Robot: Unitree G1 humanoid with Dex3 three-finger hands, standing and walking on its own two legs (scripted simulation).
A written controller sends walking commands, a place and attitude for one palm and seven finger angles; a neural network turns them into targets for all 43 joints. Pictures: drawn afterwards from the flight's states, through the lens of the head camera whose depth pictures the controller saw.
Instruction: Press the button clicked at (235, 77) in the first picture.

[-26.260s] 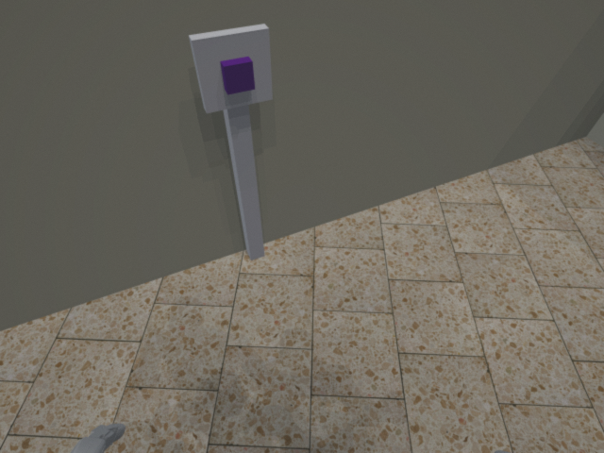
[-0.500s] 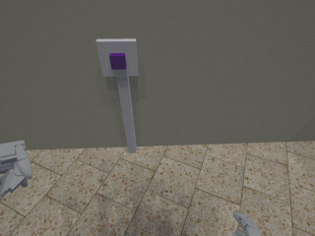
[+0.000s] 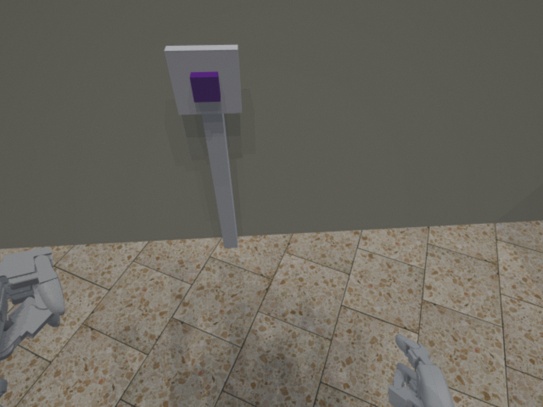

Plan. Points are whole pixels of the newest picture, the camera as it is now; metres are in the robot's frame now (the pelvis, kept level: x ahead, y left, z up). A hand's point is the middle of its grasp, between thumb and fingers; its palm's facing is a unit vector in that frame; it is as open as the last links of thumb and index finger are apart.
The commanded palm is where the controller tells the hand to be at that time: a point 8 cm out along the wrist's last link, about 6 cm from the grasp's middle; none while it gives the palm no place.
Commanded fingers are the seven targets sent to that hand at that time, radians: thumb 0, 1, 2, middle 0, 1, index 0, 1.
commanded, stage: stop stepping back and stand still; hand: left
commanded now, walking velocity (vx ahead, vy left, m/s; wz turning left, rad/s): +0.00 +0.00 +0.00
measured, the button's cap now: (205, 86) +0.85 +0.21 +0.04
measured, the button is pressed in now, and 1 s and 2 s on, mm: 0 0 0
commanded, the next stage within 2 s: let the arm hang, fingers relaxed in 0.40 s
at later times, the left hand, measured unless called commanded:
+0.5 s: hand (13, 328) +0.17 +0.26 +0.16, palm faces +0.37 -0.82 -0.43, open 3.1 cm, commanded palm none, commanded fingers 0.00 0.90 0.90 -1.26 -1.46 -1.26 -1.46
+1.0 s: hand out of the picture -0.04 +0.22 -0.17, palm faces +0.01 -0.97 -0.26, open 4.7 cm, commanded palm none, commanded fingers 0.00 0.90 0.90 -0.35 -0.46 -0.35 -0.46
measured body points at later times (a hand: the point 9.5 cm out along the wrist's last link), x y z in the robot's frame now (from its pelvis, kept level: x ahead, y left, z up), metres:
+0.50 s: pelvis -0.02 +0.02 +0.01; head -0.02 +0.03 +0.45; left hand +0.14 +0.31 +0.18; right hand +0.14 -0.21 -0.07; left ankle +0.00 +0.13 -0.74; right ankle +0.01 -0.10 -0.74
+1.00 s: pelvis -0.05 +0.01 +0.00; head -0.02 +0.01 +0.45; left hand -0.04 +0.27 -0.15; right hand -0.04 -0.25 -0.15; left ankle +0.00 +0.13 -0.74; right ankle +0.01 -0.10 -0.74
